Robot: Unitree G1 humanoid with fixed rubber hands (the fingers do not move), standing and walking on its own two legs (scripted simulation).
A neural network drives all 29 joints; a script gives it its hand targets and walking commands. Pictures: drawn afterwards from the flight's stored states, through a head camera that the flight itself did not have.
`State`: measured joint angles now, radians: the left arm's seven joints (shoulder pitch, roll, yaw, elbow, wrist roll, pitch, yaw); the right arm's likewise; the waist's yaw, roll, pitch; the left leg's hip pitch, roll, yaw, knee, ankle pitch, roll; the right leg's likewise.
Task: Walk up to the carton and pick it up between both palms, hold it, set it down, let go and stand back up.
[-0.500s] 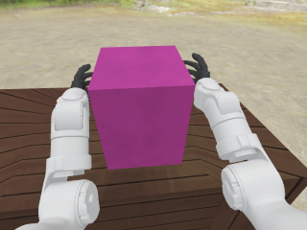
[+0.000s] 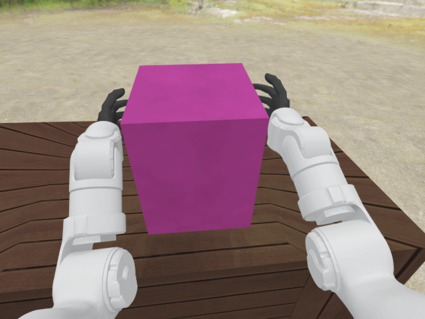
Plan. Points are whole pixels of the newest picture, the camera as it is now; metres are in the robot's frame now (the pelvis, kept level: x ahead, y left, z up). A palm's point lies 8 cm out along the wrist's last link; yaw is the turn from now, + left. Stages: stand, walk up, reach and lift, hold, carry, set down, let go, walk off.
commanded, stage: hold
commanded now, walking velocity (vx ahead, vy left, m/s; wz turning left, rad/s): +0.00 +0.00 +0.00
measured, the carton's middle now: (195, 147) +0.39 +0.01 +0.20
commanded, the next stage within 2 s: none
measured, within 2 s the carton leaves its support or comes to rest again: neither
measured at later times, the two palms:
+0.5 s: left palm (109, 131) +0.36 +0.16 +0.25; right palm (278, 116) +0.37 -0.13 +0.28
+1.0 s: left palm (107, 131) +0.37 +0.16 +0.25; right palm (276, 116) +0.37 -0.13 +0.28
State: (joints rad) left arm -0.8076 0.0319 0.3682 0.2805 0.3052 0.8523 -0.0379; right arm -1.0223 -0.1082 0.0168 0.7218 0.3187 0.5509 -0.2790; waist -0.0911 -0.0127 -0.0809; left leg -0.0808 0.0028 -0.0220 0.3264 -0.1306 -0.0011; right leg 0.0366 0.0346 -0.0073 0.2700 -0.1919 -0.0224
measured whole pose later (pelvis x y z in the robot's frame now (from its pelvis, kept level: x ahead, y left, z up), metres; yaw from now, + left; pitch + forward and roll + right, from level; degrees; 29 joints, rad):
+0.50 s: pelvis +0.00 +0.00 +0.00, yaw +0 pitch -7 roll -1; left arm -0.78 0.03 0.35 0.24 0.30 0.87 -0.03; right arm -1.01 -0.11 0.03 0.69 0.34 0.55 -0.28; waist -0.10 -0.01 -0.08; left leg -0.08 0.00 -0.02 0.33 -0.14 0.00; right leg 0.04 0.04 -0.01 0.27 -0.19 -0.02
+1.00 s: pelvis +0.00 +0.00 +0.00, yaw +0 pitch -7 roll -1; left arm -0.79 0.03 0.37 0.26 0.30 0.85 -0.04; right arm -1.02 -0.11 0.03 0.71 0.33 0.55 -0.28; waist -0.09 -0.01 -0.08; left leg -0.08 0.00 -0.02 0.33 -0.13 0.00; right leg 0.04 0.04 -0.01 0.27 -0.19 -0.02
